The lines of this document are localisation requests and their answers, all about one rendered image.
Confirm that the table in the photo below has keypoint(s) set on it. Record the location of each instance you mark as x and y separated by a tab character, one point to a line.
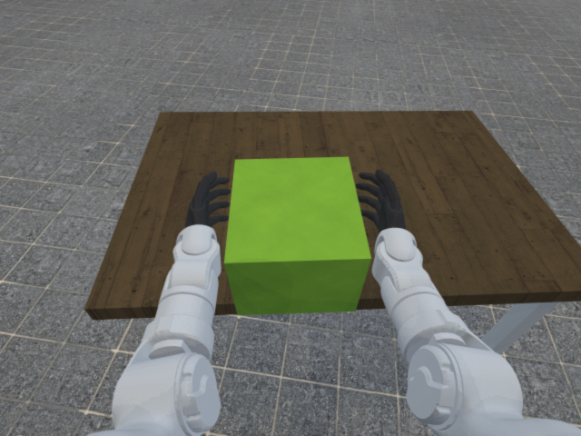
485	234

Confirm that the right robot forearm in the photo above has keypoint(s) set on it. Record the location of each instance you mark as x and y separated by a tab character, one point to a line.
414	304

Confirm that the left robot upper arm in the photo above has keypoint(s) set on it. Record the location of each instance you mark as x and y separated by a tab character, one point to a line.
170	396

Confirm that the left robot forearm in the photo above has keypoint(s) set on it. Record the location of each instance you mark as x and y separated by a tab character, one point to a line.
183	321

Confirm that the right robot hand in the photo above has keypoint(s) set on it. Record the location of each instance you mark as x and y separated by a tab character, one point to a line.
389	209

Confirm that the carton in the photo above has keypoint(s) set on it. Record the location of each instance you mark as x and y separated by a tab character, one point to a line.
296	241

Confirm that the left robot hand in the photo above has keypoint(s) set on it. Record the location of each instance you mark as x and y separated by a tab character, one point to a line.
200	209

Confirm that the right robot upper arm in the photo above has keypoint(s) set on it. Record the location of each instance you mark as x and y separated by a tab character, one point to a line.
462	391

